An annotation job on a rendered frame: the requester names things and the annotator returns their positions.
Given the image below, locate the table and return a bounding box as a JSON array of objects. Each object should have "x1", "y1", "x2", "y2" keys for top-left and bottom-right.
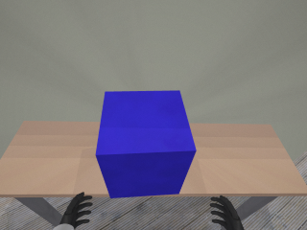
[{"x1": 0, "y1": 121, "x2": 307, "y2": 230}]

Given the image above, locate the carton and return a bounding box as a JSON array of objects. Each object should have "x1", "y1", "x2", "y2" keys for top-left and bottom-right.
[{"x1": 95, "y1": 90, "x2": 197, "y2": 198}]

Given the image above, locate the robot left hand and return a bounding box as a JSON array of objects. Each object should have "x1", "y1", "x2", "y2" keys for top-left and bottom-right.
[{"x1": 59, "y1": 192, "x2": 93, "y2": 229}]

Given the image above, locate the robot right hand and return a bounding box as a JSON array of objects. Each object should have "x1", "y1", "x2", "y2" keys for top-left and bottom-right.
[{"x1": 209, "y1": 195, "x2": 245, "y2": 230}]

